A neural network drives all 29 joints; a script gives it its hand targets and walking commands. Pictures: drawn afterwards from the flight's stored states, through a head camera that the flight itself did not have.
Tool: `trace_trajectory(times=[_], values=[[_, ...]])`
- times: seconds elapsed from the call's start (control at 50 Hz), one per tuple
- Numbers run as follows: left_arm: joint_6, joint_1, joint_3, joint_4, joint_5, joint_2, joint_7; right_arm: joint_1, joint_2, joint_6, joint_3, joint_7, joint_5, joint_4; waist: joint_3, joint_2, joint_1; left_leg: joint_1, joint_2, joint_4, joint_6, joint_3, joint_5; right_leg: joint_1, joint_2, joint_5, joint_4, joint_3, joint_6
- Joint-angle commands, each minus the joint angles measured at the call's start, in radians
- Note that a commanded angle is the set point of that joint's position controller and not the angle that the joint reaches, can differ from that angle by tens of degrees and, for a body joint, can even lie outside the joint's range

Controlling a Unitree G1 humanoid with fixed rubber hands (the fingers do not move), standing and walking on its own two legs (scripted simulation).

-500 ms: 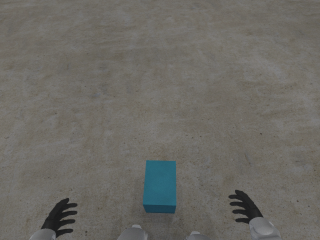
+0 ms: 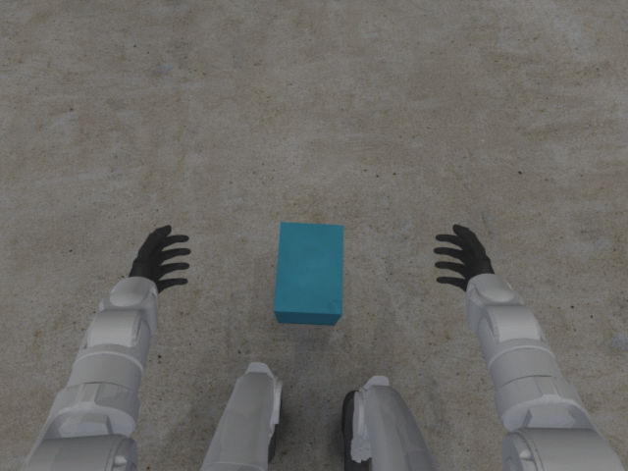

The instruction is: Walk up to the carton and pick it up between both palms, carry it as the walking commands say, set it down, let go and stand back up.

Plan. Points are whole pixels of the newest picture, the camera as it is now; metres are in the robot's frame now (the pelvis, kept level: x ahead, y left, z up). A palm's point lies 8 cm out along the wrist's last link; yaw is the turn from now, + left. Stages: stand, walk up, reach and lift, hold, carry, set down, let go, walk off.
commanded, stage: reach and lift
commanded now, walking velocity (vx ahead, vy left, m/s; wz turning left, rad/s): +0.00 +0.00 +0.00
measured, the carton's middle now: (309, 276) +0.48 +0.03 -0.58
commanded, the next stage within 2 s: none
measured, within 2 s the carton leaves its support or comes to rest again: neither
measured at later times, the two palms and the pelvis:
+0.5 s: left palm (202, 204) +0.48 +0.21 -0.14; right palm (430, 209) +0.49 -0.15 -0.13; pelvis +0.00 +0.01 -0.03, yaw +0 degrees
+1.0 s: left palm (219, 223) +0.49 +0.21 -0.25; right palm (405, 232) +0.50 -0.14 -0.24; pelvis -0.01 +0.01 -0.10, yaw -1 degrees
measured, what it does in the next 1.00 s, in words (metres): lowers itself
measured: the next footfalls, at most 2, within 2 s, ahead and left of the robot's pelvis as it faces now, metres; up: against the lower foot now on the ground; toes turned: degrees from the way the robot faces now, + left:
none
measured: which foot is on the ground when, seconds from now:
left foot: down 0.00-1.00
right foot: down 0.00-1.00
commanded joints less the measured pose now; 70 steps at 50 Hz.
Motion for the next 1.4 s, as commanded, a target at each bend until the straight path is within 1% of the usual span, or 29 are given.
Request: trace_trajectory(times=[0.0, 0.02, 0.08, 0.18, 0.3, 0.34, 0.44, 0.46, 0.62, 0.72, 0.8, 0.82, 0.84, 0.86, 0.88, 0.9, 0.92, 1.02, 1.04, 1.06, 1.08, 1.1, 1.12, 1.16, 1.2, 1.26, 1.28, 1.32, 1.38], values=[[-0.047, -0.310, 0.026, -0.095, 0.028, 0.081, 0.044, -0.354, -0.145, -0.060, -0.083, 0.004, -0.012, -0.054, -0.687, 0.058, 0.005, 0.384, -0.033, -0.126, -0.045, 0.009, 0.137, 0.083, 0.043, 0.017, -0.129, -0.026, 0.001], [-0.049, -0.336, 0.027, -0.068, 0.013, 0.063, 0.047, -0.371, -0.116, -0.061, -0.074, 0.003, -0.017, -0.017, -0.689, 0.036, -0.025, 0.409, -0.028, -0.120, -0.037, 0.002, 0.110, 0.048, 0.044, -0.003, -0.123, -0.042, 0.000], [-0.074, -0.359, 0.057, -0.032, 0.023, 0.049, 0.067, -0.421, -0.122, -0.106, -0.091, -0.005, -0.010, -0.030, -0.879, 0.063, 0.024, 0.435, -0.040, -0.105, -0.044, 0.019, 0.216, 0.089, 0.056, 0.094, -0.103, -0.051, 0.014], [-0.118, -0.496, 0.082, -0.009, 0.032, 0.052, 0.103, -0.506, -0.103, -0.160, -0.119, -0.016, 0.002, 0.027, -0.900, -0.001, -0.007, 0.394, -0.043, -0.092, -0.043, 0.006, 0.235, 0.013, 0.068, 0.114, -0.109, -0.053, 0.010], [-0.197, -0.632, 0.102, -0.019, 0.041, 0.015, 0.086, -0.583, -0.091, -0.229, -0.165, -0.031, -0.015, 0.066, -1.073, 0.071, -0.029, 0.400, -0.046, -0.034, -0.043, -0.019, 0.479, -0.069, 0.073, 0.276, -0.077, -0.034, 0.011], [-0.210, -0.685, 0.141, -0.111, 0.050, 0.072, 0.091, -0.663, -0.106, -0.246, -0.174, -0.043, 0.010, -0.074, -1.223, 0.062, -0.013, 0.456, -0.049, -0.007, -0.040, -0.022, 0.579, -0.054, 0.081, 0.364, -0.058, -0.027, 0.026], [-0.221, -0.797, 0.141, -0.008, 0.038, 0.044, 0.077, -0.787, -0.056, -0.260, -0.156, -0.053, -0.004, -0.056, -1.193, 0.005, -0.027, 0.300, -0.072, -0.035, -0.019, -0.014, 0.456, 0.037, 0.079, 0.352, -0.053, -0.036, 0.042], [-0.225, -0.757, 0.122, -0.085, 0.048, 0.017, 0.077, -0.711, -0.059, -0.262, -0.128, -0.057, 0.005, -0.095, -1.346, 0.063, -0.026, 0.390, -0.076, -0.023, -0.042, 0.002, 0.570, 0.094, 0.081, 0.455, -0.053, -0.032, 0.037], [-0.255, -0.665, 0.253, 0.122, 0.130, 0.060, 0.024, -0.661, 0.035, -0.258, -0.195, -0.071, -0.121, -0.043, -1.190, -0.013, -0.014, 0.107, -0.081, -0.008, -0.019, 0.003, 0.555, 0.140, 0.063, 0.515, -0.040, -0.013, 0.065], [-0.265, -0.770, 0.191, 0.149, 0.127, -0.001, 0.015, -0.716, 0.073, -0.264, -0.220, -0.059, -0.107, 0.002, -0.960, 0.044, -0.032, 0.001, -0.073, 0.039, -0.005, 0.009, 0.357, -0.161, 0.068, 0.242, 0.010, -0.037, 0.058], [-0.273, -0.810, 0.196, 0.054, 0.131, 0.047, 0.025, -0.707, 0.068, -0.270, -0.216, -0.072, -0.121, -0.042, -1.127, 0.017, -0.053, 0.044, -0.084, 0.094, -0.019, 0.021, 0.343, -0.173, 0.083, 0.248, 0.072, -0.061, 0.068], [-0.275, -0.802, 0.203, 0.144, 0.150, 0.032, 0.027, -0.699, 0.051, -0.267, -0.214, -0.071, -0.124, 0.084, -0.981, 0.067, -0.011, -0.099, -0.073, 0.150, -0.037, 0.025, 0.320, -0.291, 0.072, 0.222, 0.130, -0.052, 0.055], [-0.268, -0.836, 0.190, 0.140, 0.123, 0.030, 0.028, -0.767, 0.010, -0.274, -0.233, -0.069, -0.121, -0.014, -1.064, 0.052, -0.055, -0.026, -0.079, 0.175, -0.030, 0.021, 0.313, -0.289, 0.079, 0.203, 0.131, -0.065, 0.064], [-0.259, -0.822, 0.219, 0.119, 0.131, 0.055, 0.037, -0.796, -0.002, -0.268, -0.208, -0.075, -0.101, -0.054, -1.137, 0.031, -0.008, -0.029, -0.086, 0.191, -0.031, 0.031, 0.319, -0.281, 0.080, 0.207, 0.157, -0.057, 0.071], [-0.261, -0.895, 0.176, 0.083, 0.120, 0.064, 0.050, -0.809, -0.021, -0.272, -0.230, -0.083, -0.094, 0.007, -1.157, 0.066, -0.055, -0.046, -0.071, 0.230, -0.037, 0.017, 0.300, -0.315, 0.077, 0.203, 0.204, -0.068, 0.056], [-0.264, -0.824, 0.159, 0.065, 0.095, 0.039, 0.061, -0.771, 0.020, -0.274, -0.200, -0.093, -0.072, -0.047, -1.267, 0.064, -0.017, 0.014, -0.090, 0.231, -0.038, 0.033, 0.368, -0.248, 0.089, 0.251, 0.218, -0.084, 0.070], [-0.262, -0.894, 0.153, 0.123, 0.083, 0.067, 0.068, -0.792, -0.007, -0.267, -0.180, -0.089, -0.049, 0.086, -1.132, 0.069, -0.025, -0.105, -0.088, 0.287, -0.034, 0.025, 0.269, -0.389, 0.086, 0.168, 0.284, -0.081, 0.065], [-0.254, -0.878, 0.098, 0.029, 0.051, 0.069, 0.125, -0.800, -0.071, -0.287, -0.139, -0.110, 0.025, -0.009, -1.369, 0.140, -0.021, -0.003, -0.083, 0.448, -0.053, 0.008, 0.436, -0.482, 0.090, 0.266, 0.414, -0.073, 0.059], [-0.243, -0.904, 0.066, 0.005, 0.009, 0.052, 0.131, -0.853, -0.073, -0.282, -0.117, -0.111, 0.039, -0.069, -1.409, 0.076, -0.038, 0.030, -0.101, 0.444, -0.036, -0.004, 0.402, -0.461, 0.099, 0.231, 0.430, -0.097, 0.065], [-0.237, -0.863, 0.024, -0.087, -0.003, 0.048, 0.145, -0.781, -0.085, -0.283, -0.105, -0.115, 0.047, -0.128, -1.471, 0.113, -0.064, 0.108, -0.100, 0.430, -0.050, -0.008, 0.467, -0.431, 0.107, 0.285, 0.433, -0.104, 0.066], [-0.235, -0.845, 0.078, 0.122, 0.000, 0.086, 0.141, -0.814, -0.103, -0.270, -0.095, -0.116, 0.041, 0.052, -1.278, 0.061, -0.018, -0.092, -0.089, 0.488, -0.041, -0.007, 0.370, -0.504, 0.089, 0.217, 0.485, -0.080, 0.061], [-0.230, -0.843, 0.069, 0.128, 0.012, 0.055, 0.139, -0.776, -0.069, -0.269, -0.103, -0.109, 0.040, 0.092, -1.221, 0.058, -0.054, -0.168, -0.089, 0.477, -0.035, -0.005, 0.324, -0.517, 0.083, 0.210, 0.491, -0.082, 0.063], [-0.236, -0.870, 0.092, -0.062, 0.002, 0.110, 0.152, -0.852, -0.090, -0.268, -0.112, -0.123, 0.057, -0.174, -1.494, 0.007, -0.041, -0.098, -0.100, 0.508, -0.036, 0.015, 0.381, -0.345, 0.090, 0.308, 0.493, -0.078, 0.069], [-0.215, -0.952, 0.079, -0.056, -0.010, 0.102, 0.154, -0.935, -0.123, -0.256, -0.072, -0.120, 0.101, -0.132, -1.400, 0.107, 0.021, -0.101, -0.099, 0.525, -0.037, 0.035, 0.339, -0.420, 0.087, 0.239, 0.521, -0.066, 0.070], [-0.219, -0.962, 0.020, -0.042, -0.046, 0.089, 0.149, -0.881, -0.087, -0.248, -0.031, -0.115, 0.119, -0.033, -1.358, 0.023, -0.047, -0.201, -0.086, 0.551, -0.030, 0.021, 0.234, -0.429, 0.076, 0.200, 0.561, -0.081, 0.059], [-0.213, -0.963, 0.035, 0.090, -0.037, 0.086, 0.147, -0.931, -0.110, -0.248, -0.074, -0.103, 0.105, 0.069, -1.204, 0.038, -0.044, -0.291, -0.085, 0.584, -0.030, 0.020, 0.148, -0.560, 0.067, 0.092, 0.596, -0.085, 0.055], [-0.210, -0.995, 0.050, 0.068, -0.048, 0.097, 0.150, -0.981, -0.175, -0.259, -0.107, -0.112, 0.086, -0.017, -1.253, 0.044, -0.083, -0.262, -0.074, 0.606, -0.030, 0.025, 0.146, -0.558, 0.072, 0.104, 0.589, -0.091, 0.056], [-0.220, -1.025, 0.044, 0.123, -0.046, 0.176, 0.156, -0.989, -0.155, -0.252, -0.074, -0.119, 0.101, 0.043, -1.285, 0.033, -0.036, -0.261, -0.074, 0.643, -0.020, 0.024, 0.133, -0.590, 0.064, 0.062, 0.629, -0.083, 0.068], [-0.220, -1.061, 0.023, 0.159, -0.069, 0.168, 0.163, -0.994, -0.183, -0.246, -0.091, -0.108, 0.120, 0.161, -1.146, 0.080, -0.046, -0.306, -0.069, 0.667, -0.029, 0.013, 0.065, -0.715, 0.054, -0.016, 0.665, -0.091, 0.046]])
